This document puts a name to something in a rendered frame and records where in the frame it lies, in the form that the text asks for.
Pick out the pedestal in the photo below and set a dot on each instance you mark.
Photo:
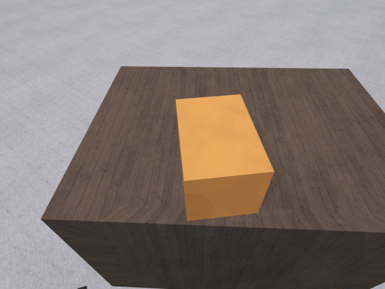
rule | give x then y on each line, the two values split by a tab
121	205

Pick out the carton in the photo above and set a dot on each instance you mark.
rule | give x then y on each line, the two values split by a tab
225	169

